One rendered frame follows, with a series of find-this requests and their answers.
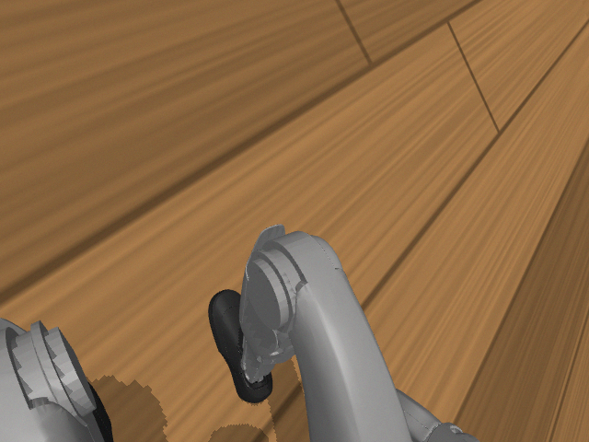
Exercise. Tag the right robot arm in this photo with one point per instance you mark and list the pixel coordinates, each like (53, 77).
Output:
(448, 432)

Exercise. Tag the left robot foot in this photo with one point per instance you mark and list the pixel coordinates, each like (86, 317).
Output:
(102, 418)

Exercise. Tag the right robot foot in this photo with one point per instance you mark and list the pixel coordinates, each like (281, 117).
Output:
(223, 314)

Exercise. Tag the right robot hand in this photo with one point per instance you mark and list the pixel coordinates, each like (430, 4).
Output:
(420, 421)

